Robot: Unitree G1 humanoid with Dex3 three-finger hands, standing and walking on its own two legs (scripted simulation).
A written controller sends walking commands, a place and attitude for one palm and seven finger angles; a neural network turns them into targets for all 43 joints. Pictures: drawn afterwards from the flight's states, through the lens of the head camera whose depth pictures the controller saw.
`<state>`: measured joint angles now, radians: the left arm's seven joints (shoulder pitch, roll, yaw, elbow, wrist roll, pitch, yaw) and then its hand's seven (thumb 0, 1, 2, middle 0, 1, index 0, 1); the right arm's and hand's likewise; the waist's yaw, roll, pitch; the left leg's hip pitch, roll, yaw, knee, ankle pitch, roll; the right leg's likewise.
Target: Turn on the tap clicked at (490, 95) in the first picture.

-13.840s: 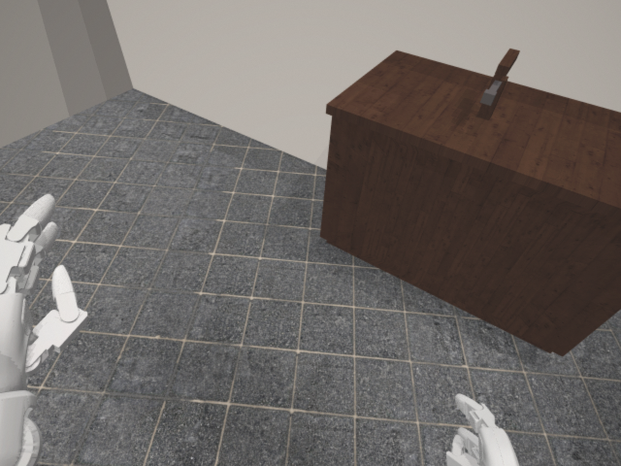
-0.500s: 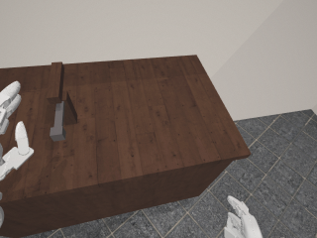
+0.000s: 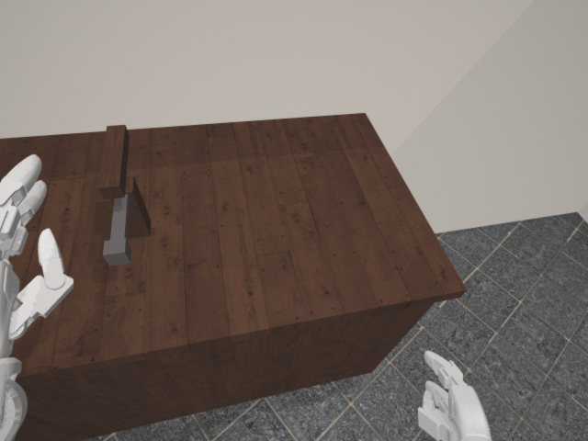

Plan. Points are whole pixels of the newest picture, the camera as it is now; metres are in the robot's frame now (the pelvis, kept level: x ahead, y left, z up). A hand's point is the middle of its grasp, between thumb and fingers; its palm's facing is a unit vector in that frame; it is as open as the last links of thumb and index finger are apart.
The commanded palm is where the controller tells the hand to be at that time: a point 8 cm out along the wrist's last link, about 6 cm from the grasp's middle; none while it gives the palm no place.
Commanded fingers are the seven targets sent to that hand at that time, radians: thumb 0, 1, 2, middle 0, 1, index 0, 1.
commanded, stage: look again from close up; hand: left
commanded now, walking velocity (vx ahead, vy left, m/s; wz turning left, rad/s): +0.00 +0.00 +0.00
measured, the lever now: (117, 252) +0.33 +0.29 +0.03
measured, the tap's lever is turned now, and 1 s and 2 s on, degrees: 0 0 0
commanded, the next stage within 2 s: turn the palm inward beside the body in 0.26 s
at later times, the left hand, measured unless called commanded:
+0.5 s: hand (17, 237) +0.23 +0.28 +0.20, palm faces +0.45 -0.83 -0.35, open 7.4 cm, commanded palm +0.15 +0.28 +0.17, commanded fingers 0.00 0.90 0.90 -0.20 -0.30 -0.20 -0.30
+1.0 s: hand (105, 322) +0.20 +0.21 +0.13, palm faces +0.42 -0.84 -0.34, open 7.4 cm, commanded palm +0.13 +0.25 +0.15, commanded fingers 0.00 0.90 0.90 -0.20 -0.30 -0.20 -0.30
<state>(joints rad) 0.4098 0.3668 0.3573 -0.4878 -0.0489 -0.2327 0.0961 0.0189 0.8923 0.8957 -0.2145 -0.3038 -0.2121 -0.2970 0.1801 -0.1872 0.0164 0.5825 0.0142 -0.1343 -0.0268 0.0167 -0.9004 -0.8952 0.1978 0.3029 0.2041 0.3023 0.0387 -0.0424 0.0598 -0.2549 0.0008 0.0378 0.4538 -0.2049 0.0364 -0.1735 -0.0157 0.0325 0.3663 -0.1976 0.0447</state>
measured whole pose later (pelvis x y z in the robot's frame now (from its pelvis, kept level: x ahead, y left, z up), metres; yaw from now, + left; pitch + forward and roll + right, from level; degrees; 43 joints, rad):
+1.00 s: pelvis -0.02 -0.07 -0.02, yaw +4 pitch -1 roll +0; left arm 0.24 0.39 0.34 -0.25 -0.15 0.06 0.00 0.02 0.90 0.90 -0.21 -0.30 -0.20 -0.30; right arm 0.15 -0.24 0.04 0.68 0.03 -0.15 -0.08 0.02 -0.90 -0.90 0.20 0.30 0.21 0.30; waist 0.08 0.07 -0.01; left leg -0.38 0.03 -0.07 0.69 -0.29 -0.03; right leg -0.30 0.02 -0.12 0.68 -0.36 -0.05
